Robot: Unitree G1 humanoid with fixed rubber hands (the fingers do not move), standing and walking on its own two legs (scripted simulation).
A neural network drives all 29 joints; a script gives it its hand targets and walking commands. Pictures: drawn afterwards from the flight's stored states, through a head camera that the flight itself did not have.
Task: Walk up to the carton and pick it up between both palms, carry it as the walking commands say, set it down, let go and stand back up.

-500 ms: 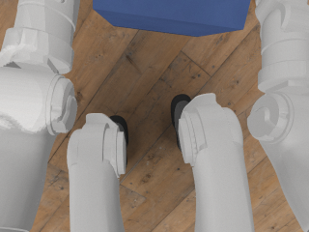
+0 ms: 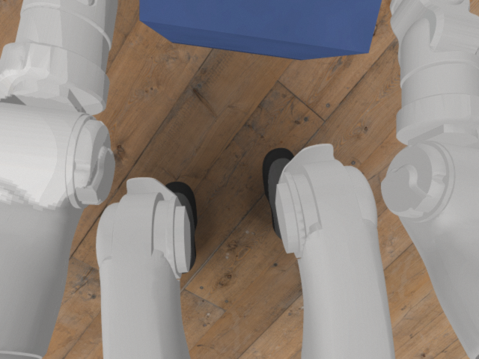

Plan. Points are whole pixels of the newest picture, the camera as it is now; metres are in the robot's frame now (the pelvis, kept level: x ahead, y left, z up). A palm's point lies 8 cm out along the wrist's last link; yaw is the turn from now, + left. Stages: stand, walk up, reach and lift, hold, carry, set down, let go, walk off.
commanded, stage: set down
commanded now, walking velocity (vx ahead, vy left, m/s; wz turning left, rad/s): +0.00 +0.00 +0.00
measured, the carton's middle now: out of the picture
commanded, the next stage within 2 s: let go in 2.00 s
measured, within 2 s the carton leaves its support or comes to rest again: neither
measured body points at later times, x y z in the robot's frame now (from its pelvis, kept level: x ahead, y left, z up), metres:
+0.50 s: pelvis +0.00 -0.01 +0.00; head +0.40 -0.04 +0.20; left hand +0.61 +0.06 -0.20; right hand +0.52 -0.30 -0.20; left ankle +0.09 +0.10 -0.34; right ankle +0.12 -0.13 -0.34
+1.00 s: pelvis +0.00 -0.01 +0.02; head +0.38 -0.06 +0.23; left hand +0.62 +0.07 -0.14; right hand +0.52 -0.32 -0.15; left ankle +0.09 +0.10 -0.34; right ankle +0.12 -0.13 -0.34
